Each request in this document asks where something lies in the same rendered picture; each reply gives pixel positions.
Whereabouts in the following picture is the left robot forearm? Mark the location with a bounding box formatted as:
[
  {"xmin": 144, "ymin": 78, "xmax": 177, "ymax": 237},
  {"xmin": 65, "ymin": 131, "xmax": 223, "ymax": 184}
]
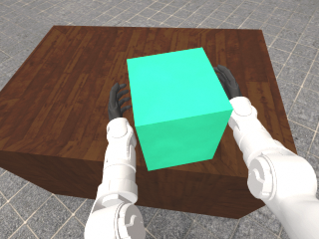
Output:
[{"xmin": 84, "ymin": 118, "xmax": 139, "ymax": 239}]

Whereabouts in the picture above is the pedestal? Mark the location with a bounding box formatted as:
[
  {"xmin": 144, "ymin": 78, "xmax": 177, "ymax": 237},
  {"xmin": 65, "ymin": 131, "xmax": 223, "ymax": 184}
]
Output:
[{"xmin": 0, "ymin": 25, "xmax": 298, "ymax": 219}]

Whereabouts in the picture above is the right robot hand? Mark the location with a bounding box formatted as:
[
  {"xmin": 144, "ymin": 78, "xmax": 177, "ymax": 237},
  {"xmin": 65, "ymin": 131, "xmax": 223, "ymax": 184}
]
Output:
[{"xmin": 212, "ymin": 64, "xmax": 243, "ymax": 100}]

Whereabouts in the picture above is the left robot hand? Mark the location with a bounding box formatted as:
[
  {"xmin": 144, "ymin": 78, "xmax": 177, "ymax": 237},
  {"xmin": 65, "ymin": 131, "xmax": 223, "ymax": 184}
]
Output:
[{"xmin": 108, "ymin": 83, "xmax": 132, "ymax": 121}]

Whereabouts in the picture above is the robot left upper arm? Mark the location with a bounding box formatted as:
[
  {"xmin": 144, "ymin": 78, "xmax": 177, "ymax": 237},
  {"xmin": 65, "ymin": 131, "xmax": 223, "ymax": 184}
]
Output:
[{"xmin": 85, "ymin": 202, "xmax": 147, "ymax": 239}]

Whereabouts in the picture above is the right robot forearm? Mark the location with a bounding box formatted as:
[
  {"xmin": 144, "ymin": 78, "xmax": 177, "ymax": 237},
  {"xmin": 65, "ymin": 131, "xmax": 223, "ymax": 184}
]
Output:
[{"xmin": 228, "ymin": 97, "xmax": 317, "ymax": 194}]

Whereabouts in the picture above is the robot right upper arm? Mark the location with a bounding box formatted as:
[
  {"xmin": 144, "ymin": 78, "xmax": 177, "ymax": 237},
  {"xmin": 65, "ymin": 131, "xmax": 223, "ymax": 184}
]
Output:
[{"xmin": 247, "ymin": 154, "xmax": 319, "ymax": 239}]

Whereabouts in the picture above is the carton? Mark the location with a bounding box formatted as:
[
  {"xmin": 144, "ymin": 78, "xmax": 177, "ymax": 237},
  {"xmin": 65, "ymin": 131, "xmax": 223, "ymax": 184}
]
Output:
[{"xmin": 127, "ymin": 47, "xmax": 233, "ymax": 171}]

